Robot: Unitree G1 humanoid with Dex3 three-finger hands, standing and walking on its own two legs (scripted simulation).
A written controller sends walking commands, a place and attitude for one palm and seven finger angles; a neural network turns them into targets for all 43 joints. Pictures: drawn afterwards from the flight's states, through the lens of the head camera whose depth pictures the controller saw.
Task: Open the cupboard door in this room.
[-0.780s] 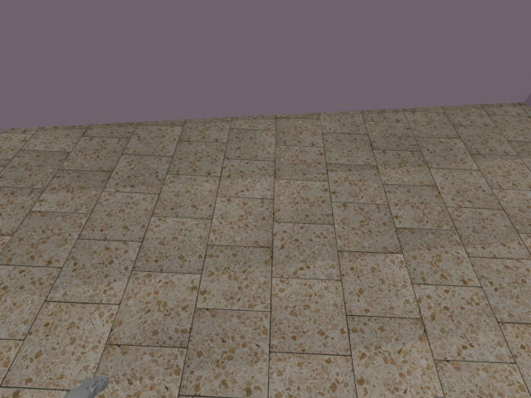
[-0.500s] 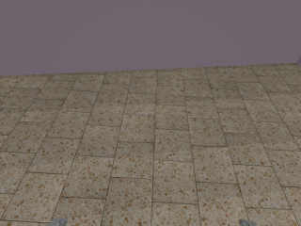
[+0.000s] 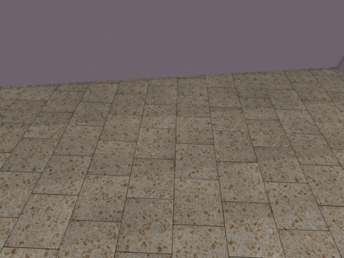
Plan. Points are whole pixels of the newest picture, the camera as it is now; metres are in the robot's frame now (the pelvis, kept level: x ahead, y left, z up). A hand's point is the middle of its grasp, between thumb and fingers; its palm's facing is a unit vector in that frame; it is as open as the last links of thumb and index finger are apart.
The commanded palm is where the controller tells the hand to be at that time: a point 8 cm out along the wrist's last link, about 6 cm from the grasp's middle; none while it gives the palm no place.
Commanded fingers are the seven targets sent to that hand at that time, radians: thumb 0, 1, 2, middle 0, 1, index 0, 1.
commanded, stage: stand and wait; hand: left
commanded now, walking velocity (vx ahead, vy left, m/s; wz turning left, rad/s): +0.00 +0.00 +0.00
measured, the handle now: out of the picture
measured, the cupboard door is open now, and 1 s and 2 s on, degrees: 0 0 0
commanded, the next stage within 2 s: turn or walk to find it in 0.12 s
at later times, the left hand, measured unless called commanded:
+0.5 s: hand out of the picture +0.04 +0.23 -0.19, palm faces +0.04 -0.97 -0.24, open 7.4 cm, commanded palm none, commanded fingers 0.00 0.90 0.90 -0.20 -0.30 -0.20 -0.30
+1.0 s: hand out of the picture -0.04 +0.19 -0.16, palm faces +0.29 -0.91 -0.30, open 7.4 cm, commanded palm none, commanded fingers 0.00 0.90 0.90 -0.20 -0.30 -0.20 -0.30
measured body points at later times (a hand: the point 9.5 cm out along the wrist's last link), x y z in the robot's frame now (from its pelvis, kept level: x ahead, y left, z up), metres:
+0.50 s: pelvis -0.01 +0.02 -0.02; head +0.00 +0.04 +0.43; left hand +0.04 +0.28 -0.17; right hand +0.05 -0.24 -0.15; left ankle +0.01 +0.13 -0.74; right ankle +0.01 -0.12 -0.74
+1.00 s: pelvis -0.04 -0.03 -0.01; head -0.02 -0.04 +0.44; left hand -0.05 +0.24 -0.14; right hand +0.07 -0.27 -0.16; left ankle -0.07 +0.11 -0.67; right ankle -0.04 -0.13 -0.74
